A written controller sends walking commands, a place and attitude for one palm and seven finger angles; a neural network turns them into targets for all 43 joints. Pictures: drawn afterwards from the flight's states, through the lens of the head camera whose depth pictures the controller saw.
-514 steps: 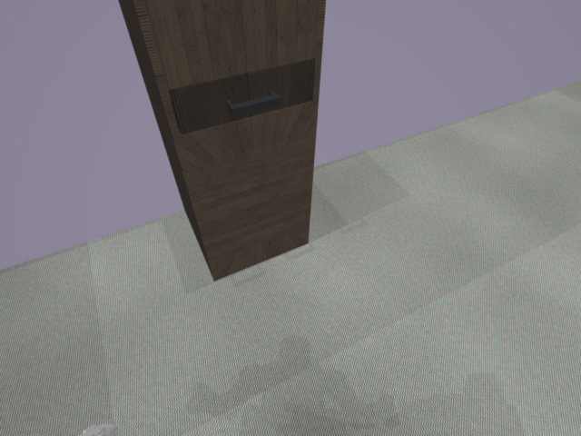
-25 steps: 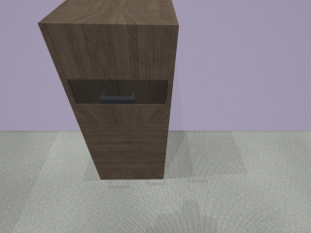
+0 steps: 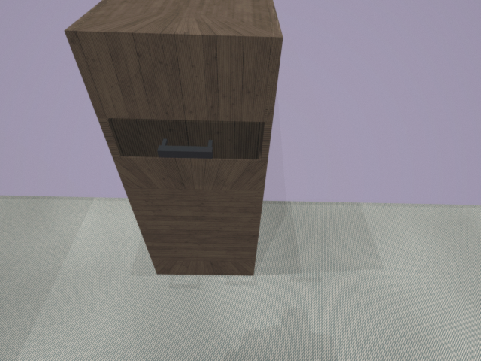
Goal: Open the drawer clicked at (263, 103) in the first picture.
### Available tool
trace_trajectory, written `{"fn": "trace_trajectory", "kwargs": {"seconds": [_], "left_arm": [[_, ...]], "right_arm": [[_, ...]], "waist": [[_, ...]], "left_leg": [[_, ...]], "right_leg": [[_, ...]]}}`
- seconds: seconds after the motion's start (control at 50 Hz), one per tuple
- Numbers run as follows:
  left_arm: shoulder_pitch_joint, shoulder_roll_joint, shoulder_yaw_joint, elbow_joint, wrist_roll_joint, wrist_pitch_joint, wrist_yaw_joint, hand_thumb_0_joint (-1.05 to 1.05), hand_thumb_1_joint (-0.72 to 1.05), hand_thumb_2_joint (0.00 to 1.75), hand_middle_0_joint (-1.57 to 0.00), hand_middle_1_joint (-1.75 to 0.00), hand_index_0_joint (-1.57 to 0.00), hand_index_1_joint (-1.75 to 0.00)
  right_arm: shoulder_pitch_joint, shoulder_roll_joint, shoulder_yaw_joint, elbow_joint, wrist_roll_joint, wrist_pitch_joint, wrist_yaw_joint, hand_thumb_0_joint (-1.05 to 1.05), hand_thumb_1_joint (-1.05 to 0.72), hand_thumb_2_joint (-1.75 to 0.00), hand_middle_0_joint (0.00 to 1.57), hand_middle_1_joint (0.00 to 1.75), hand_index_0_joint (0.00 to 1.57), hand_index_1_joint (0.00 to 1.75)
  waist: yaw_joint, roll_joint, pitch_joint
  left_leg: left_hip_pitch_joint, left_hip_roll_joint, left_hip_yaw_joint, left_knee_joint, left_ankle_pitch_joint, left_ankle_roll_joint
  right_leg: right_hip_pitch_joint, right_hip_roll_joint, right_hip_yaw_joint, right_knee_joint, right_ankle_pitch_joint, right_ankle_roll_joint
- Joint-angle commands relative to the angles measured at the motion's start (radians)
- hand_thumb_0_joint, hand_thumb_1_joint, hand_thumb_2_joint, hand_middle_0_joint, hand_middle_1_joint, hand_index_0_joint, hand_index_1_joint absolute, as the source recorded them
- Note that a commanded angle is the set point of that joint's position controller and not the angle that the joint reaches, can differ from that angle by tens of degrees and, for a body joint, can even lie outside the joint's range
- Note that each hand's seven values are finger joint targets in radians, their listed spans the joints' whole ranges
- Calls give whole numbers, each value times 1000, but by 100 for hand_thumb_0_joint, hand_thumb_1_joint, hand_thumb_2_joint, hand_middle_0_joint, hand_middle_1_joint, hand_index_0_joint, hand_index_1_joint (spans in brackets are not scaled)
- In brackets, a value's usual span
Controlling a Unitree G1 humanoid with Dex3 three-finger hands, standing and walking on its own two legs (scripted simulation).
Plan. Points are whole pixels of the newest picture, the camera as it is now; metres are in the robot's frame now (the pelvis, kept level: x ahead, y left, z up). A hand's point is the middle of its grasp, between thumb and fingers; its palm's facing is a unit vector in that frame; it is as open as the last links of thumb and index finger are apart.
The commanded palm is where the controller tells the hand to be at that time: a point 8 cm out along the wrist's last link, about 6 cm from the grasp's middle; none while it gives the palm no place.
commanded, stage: shuffle to correct the standing spot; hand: left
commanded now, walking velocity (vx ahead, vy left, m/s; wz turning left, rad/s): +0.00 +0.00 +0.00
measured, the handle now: (186, 147) +0.62 +0.18 +0.00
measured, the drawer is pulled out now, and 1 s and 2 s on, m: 0.00 0.00 0.00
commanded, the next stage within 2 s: come to a stop and stand still in 0.68 s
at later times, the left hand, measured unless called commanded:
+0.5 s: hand out of the picture -0.03 +0.13 -0.17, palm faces +0.11 -0.99 -0.13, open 7.4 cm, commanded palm none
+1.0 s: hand (192, 327) +0.23 +0.11 -0.17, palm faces -0.06 -0.97 -0.23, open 7.4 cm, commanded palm none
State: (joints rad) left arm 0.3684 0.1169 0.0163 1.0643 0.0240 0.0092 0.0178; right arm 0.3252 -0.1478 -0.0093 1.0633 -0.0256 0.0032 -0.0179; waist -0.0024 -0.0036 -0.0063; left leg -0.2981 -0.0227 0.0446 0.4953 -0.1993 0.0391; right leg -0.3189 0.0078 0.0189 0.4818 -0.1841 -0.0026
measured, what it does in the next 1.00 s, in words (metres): walks ahead: left foot, then right foot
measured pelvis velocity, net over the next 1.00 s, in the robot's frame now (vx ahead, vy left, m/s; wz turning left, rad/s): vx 0.13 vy -0.06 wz -0.02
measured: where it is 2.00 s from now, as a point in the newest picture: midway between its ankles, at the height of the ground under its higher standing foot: outside the picture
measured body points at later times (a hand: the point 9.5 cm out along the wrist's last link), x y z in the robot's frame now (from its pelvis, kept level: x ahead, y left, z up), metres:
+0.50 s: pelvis +0.03 -0.02 +0.01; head +0.01 -0.01 +0.46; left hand -0.04 +0.18 -0.16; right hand +0.06 -0.25 -0.14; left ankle +0.04 +0.09 -0.70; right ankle +0.05 -0.11 -0.74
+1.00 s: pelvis +0.13 -0.06 -0.01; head +0.18 -0.08 +0.44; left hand +0.24 +0.17 -0.15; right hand +0.03 -0.25 -0.17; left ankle +0.04 +0.09 -0.73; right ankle +0.18 -0.18 -0.74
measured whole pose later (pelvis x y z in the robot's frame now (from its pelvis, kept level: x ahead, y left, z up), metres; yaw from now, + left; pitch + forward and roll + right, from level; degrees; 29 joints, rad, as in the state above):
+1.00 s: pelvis +0.13 -0.06 -0.01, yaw -1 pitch +2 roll +1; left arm 0.12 0.18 0.04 0.99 0.02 -0.03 0.01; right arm 0.43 -0.10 -0.01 1.12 -0.02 -0.03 -0.02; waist -0.06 0.01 0.09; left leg -0.17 0.08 0.08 0.59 -0.46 -0.04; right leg -0.41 -0.07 -0.09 0.59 -0.18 -0.01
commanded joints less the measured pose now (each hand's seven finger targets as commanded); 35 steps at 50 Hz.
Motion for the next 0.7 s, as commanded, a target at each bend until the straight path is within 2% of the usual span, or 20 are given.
{"fn": "trace_trajectory", "kwargs": {"seconds": [0.0,0.06,0.12,0.18,0.22,0.24,0.26,0.28,0.3,0.32,0.34,0.4,0.44,0.5,0.52,0.54,0.56,0.58,0.62,0.68], "left_arm": [[52,92,15,-36,0,-21,4,0,90,90,-20,-30,-20,-30],[65,88,16,-29,-1,-23,0,0,90,90,-20,-30,-20,-30],[72,81,24,-37,5,-16,-6,0,90,90,-20,-30,-20,-30],[155,39,33,-17,12,-2,-20,0,90,90,-20,-30,-20,-30],[199,23,30,-12,12,-11,-21,0,90,90,-20,-30,-20,-30],[210,29,29,-8,11,-24,-18,0,90,90,-20,-30,-20,-30],[221,55,31,-7,12,-35,-13,0,90,90,-20,-30,-20,-30],[220,104,38,-7,8,-37,-4,0,90,90,-20,-30,-20,-30],[194,141,46,-15,2,-42,3,0,90,90,-20,-30,-20,-30],[149,146,49,-28,-3,-49,8,0,90,90,-20,-30,-20,-30],[97,137,47,-36,-1,-54,12,0,90,90,-20,-30,-20,-30],[34,123,44,-47,9,-61,10,0,90,90,-20,-30,-20,-30],[53,135,47,-36,9,-55,5,0,90,90,-20,-30,-20,-30],[67,123,43,-25,2,-40,-2,0,90,90,-20,-30,-20,-30],[71,97,36,-33,-1,-36,-10,0,90,90,-20,-30,-20,-30],[84,49,30,-52,-8,-38,-20,0,90,90,-20,-30,-20,-30],[30,59,36,-103,3,-43,-29,0,90,90,-20,-30,-20,-30],[-40,82,40,-111,22,-37,-31,0,90,90,-20,-30,-20,-30],[-40,79,43,-99,22,-38,-40,0,90,90,-20,-30,-20,-30],[-37,45,37,-79,16,-32,-47,0,90,90,-20,-30,-20,-30]], "right_arm": [[47,-103,-24,-33,3,-18,-8,0,-90,-90,20,30,20,30],[48,-106,-23,-30,-1,-21,-9,0,-90,-90,20,30,20,30],[42,-129,-32,-36,-6,-17,-8,0,-90,-90,20,30,20,30],[-40,-174,-51,-56,-1,-14,-9,0,-90,-90,20,30,20,30],[-83,-169,-52,-72,-4,-20,-9,0,-90,-90,20,30,20,30],[-67,-147,-48,-70,-5,-22,-8,0,-90,-90,20,30,20,30],[-46,-108,-43,-71,0,-23,-5,0,-90,-90,20,30,20,30],[-38,-59,-33,-87,7,-26,0,0,-90,-90,20,30,20,30],[-36,-45,-34,-93,5,-23,6,0,-90,-90,20,30,20,30],[-44,-64,-38,-90,3,-22,10,0,-90,-90,20,30,20,30],[-15,-66,-41,-81,4,-23,15,0,-90,-90,20,30,20,30],[21,-39,-40,-73,5,-23,24,0,-90,-90,20,30,20,30],[18,-14,-31,-76,4,-31,21,0,-90,-90,20,30,20,30],[110,-16,-23,-46,5,-48,5,0,-90,-90,20,30,20,30],[152,-57,-25,-29,3,-56,-6,0,-90,-90,20,30,20,30],[200,-137,-44,-22,-10,-63,-14,0,-90,-90,20,30,20,30],[220,-211,-61,-38,-10,-57,-26,0,-90,-90,20,30,20,30],[206,-191,-56,-30,-12,-58,-25,0,-90,-90,20,30,20,30],[125,-128,-37,-45,-9,-71,-25,0,-90,-90,20,30,20,30],[137,-96,-20,-32,-4,-96,-26,0,-90,-90,20,30,20,30]], "waist": [[-1,-4,106],[3,3,79],[9,51,86],[54,141,75],[78,109,104],[74,43,129],[67,-79,151],[52,-208,182],[29,-237,147],[21,-210,135],[-10,-177,128],[-41,-118,136],[-20,-126,122],[-40,-82,97],[-47,28,92],[-61,252,79],[-68,261,109],[-71,199,132],[-22,91,163],[-5,82,112]], "left_leg": [[-90,108,-160,-188,-340,9],[-80,110,-158,-190,-359,10],[-103,154,-203,-254,-511,30],[-248,257,-271,-354,-610,82],[-259,246,-236,-296,-556,85],[-234,199,-195,-206,-510,65],[-254,111,-121,-45,-427,30],[-321,22,-20,148,-313,2],[-277,16,21,306,-254,-3],[-271,34,-20,430,-234,4],[-260,50,-29,480,-216,7],[-139,70,6,388,-186,2],[-36,50,42,232,-186,-1],[199,28,73,-38,-123,-14],[268,92,-8,-134,-203,-1],[320,320,-344,-285,-413,82],[305,483,-527,-386,-483,183],[199,470,-529,-404,-482,194],[111,405,-394,-400,-355,175],[163,314,-165,-335,57,142]], "right_leg": [[-22,-59,117,-124,-273,-29],[-4,-51,111,-114,-285,-29],[-11,-6,55,-23,-330,-27],[124,37,-64,263,-184,-19],[150,14,-61,178,-209,-28],[149,-2,-18,26,-229,-34],[135,-74,155,-126,-341,-71],[123,-206,376,-263,-494,-139],[62,-310,504,-385,-623,-188],[18,-310,517,-419,-616,-209],[-9,-295,446,-402,-572,-208],[-96,-230,248,-352,-395,-186],[-110,-198,204,-336,-386,-181],[-186,-133,149,-219,-437,-141],[-230,-93,117,-90,-388,-116],[-358,-5,13,169,-334,-74],[-460,-10,-63,356,-325,-50],[-436,-42,-10,499,-278,-54],[-420,-82,4,606,-162,-44],[-389,-89,-35,638,-49,-15]]}}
